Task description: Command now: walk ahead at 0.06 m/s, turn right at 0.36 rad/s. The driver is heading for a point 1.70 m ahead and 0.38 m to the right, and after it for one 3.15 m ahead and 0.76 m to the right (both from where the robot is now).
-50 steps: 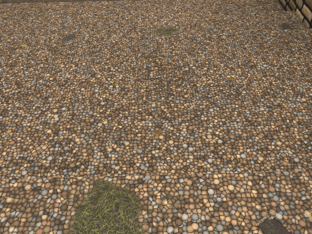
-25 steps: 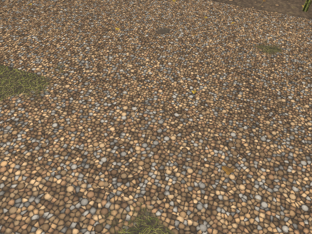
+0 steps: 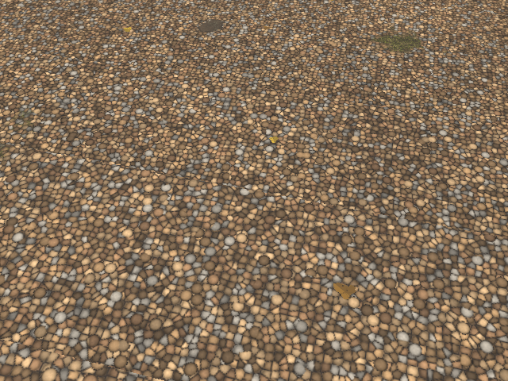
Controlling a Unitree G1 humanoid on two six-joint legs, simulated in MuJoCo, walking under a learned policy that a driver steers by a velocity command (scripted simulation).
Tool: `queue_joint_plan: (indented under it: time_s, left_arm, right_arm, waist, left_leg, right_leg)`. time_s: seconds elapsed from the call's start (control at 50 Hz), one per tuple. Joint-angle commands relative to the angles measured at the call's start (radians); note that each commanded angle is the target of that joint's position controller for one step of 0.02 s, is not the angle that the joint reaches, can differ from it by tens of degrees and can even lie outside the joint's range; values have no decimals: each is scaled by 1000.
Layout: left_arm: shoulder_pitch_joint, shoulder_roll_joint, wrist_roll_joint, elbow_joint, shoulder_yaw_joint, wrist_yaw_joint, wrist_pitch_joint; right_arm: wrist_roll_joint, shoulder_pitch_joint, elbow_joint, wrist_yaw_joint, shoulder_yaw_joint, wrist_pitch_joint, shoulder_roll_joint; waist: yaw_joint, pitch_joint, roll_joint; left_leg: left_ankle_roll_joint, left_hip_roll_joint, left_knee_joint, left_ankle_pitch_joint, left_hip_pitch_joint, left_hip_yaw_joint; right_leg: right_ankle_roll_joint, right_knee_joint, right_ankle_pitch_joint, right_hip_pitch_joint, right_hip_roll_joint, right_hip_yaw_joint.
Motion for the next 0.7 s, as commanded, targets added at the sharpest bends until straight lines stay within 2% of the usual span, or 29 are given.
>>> queue_joint_plan:
  time_s: [0.02, 0.04, 0.06, 0.08, 0.12, 0.14, 0.16, 0.18, 0.2, 0.22, 0.24, 0.26, 0.28, 0.3, 0.34, 0.4, 0.46, 0.52, 0.58, 0.62, 0.64, 0.66, 0.68, 0.7]
  left_arm:
    - [260, 165, 2, 8, 56, 46, -11]
    - [201, 141, -3, -8, 49, 54, -10]
    - [146, 140, -6, -22, 47, 58, -7]
    - [93, 163, -4, -39, 56, 55, 0]
    - [-11, 218, 14, -91, 75, 33, 22]
    - [-43, 223, 18, -110, 77, 24, 40]
    - [-11, 186, 25, -107, 63, 11, 54]
    - [45, 89, 25, -102, 32, 5, 55]
    - [14, 32, 37, -188, 13, 9, 46]
    - [32, 72, 44, -135, 20, 30, 53]
    - [100, 116, 42, -99, 38, 57, 52]
    - [169, 169, 41, -56, 60, 66, 47]
    - [176, 138, 56, -58, 56, 65, 40]
    - [191, 125, 60, -56, 47, 46, 39]
    - [187, 85, 31, -67, 35, 10, 45]
    - [129, 52, 7, -96, 22, -11, 68]
    - [93, 47, 14, -114, 14, -25, 87]
    - [75, 62, 27, -115, 17, -30, 96]
    - [81, 90, 26, -100, 30, -25, 97]
    - [84, 104, 17, -90, 39, -24, 91]
    - [90, 112, 6, -84, 44, -24, 83]
    - [97, 119, -6, -78, 49, -22, 70]
    - [138, 138, -4, -72, 59, -13, 60]
    - [263, 217, 2, -53, 80, 16, 57]
  right_arm:
    - [-36, -19, -87, -15, 0, 9, -75]
    - [-45, 4, -76, -20, 3, 11, -75]
    - [-51, 28, -64, -22, 9, 13, -69]
    - [-44, 69, -42, -22, 12, 15, -67]
    - [13, 171, 17, 0, 11, 16, -74]
    - [32, 231, 36, 14, 2, 13, -96]
    - [27, 266, 35, 17, -16, 8, -137]
    - [4, 306, 18, 9, -37, -6, -195]
    - [-45, 271, -4, -2, -49, -28, -268]
    - [-56, 158, -17, -4, -39, -34, -233]
    - [-19, 20, -71, 5, -29, -40, -174]
    - [-5, -92, -122, 7, -6, -50, -108]
    - [-1, -103, -127, 2, 6, -63, -87]
    - [-12, -122, -147, -7, -10, -67, -132]
    - [-30, -9, -133, -28, -33, -70, -183]
    - [-27, 156, -98, -41, -50, -56, -186]
    - [-26, 227, -87, -34, -68, -42, -200]
    - [-28, 191, -99, -21, -78, -37, -209]
    - [-33, 123, -116, -15, -85, -34, -218]
    - [-29, 98, -115, -17, -89, -24, -232]
    - [-23, 83, -111, -17, -88, -16, -237]
    - [-16, 90, -97, -11, -82, -8, -228]
    - [-31, 138, -74, 6, -62, 1, -182]
    - [-61, 258, -87, 27, -22, 6, -64]
  waist:
    - [121, -266, -97]
    - [87, -228, -69]
    - [51, -198, -56]
    - [20, -182, -60]
    - [-32, -164, -62]
    - [-62, -159, -51]
    - [-72, -166, -22]
    - [-84, -158, 74]
    - [-67, -14, 237]
    - [-10, 39, 79]
    - [49, 6, 105]
    - [76, -10, 119]
    - [101, -15, 152]
    - [112, -24, 137]
    - [64, -9, 101]
    - [-8, 28, 113]
    - [-36, 36, 130]
    - [-14, 35, 140]
    - [21, 13, 152]
    - [44, -2, 141]
    - [60, -19, 130]
    - [76, -51, 103]
    - [80, -121, 87]
    - [50, -288, -108]
  left_leg:
    - [-6, 44, 232, -140, -240, -105]
    - [3, 52, 146, -114, -220, -100]
    - [8, 52, 12, -94, -162, -76]
    - [16, 33, -120, -13, -58, -41]
    - [53, -34, -349, 281, 141, 8]
    - [83, -49, -465, 414, 247, 33]
    - [147, 3, -475, 512, 390, 27]
    - [305, 177, -510, 668, 526, -116]
    - [577, 567, -702, 739, 392, -557]
    - [513, 559, -755, 698, 317, -449]
    - [415, 424, -755, 598, 292, -311]
    - [345, 332, -741, 572, 272, -205]
    - [306, 280, -708, 717, 255, -117]
    - [295, 263, -691, 831, 213, -46]
    - [305, 258, -680, 868, 229, 26]
    - [325, 302, -669, 945, 416, 43]
    - [342, 351, -644, 1091, 517, 53]
    - [344, 357, -650, 1168, 468, 61]
    - [310, 348, -635, 1170, 429, 81]
    - [269, 334, -586, 1150, 415, 99]
    - [241, 312, -535, 1143, 385, 119]
    - [206, 280, -467, 1127, 323, 144]
    - [163, 237, -401, 996, 210, 165]
    - [66, 142, -185, 458, -56, 227]
  right_leg:
    - [-307, -254, 440, 480, -321, 483]
    - [-278, -282, 373, 423, -282, 442]
    - [-252, -310, 331, 361, -238, 396]
    - [-229, -342, 290, 288, -190, 354]
    - [-201, -360, 174, 175, -124, 317]
    - [-197, -352, 103, 114, -120, 317]
    - [-160, -324, -18, 1, -102, 315]
    - [-67, -190, -189, -172, -13, 258]
    - [82, -20, -355, -366, 93, 156]
    - [101, 124, -281, -326, -31, 188]
    - [117, 213, -219, -234, -3, 137]
    - [119, 320, -169, -179, 37, 109]
    - [111, 380, -123, -145, 57, 84]
    - [111, 462, -105, -88, 56, 16]
    - [126, 497, -49, -95, 37, -11]
    - [151, 289, 7, -190, -24, -16]
    - [124, 130, -29, -186, -47, -45]
    - [77, 38, -47, -69, -36, -72]
    - [49, -8, -54, 46, -20, -72]
    - [25, -95, -13, 116, -2, -77]
    - [3, -177, 76, 188, 21, -89]
    - [-32, -278, 247, 310, 50, -99]
    - [-81, -257, 316, 498, 35, -73]
    - [-284, -163, 570, 857, -184, 189]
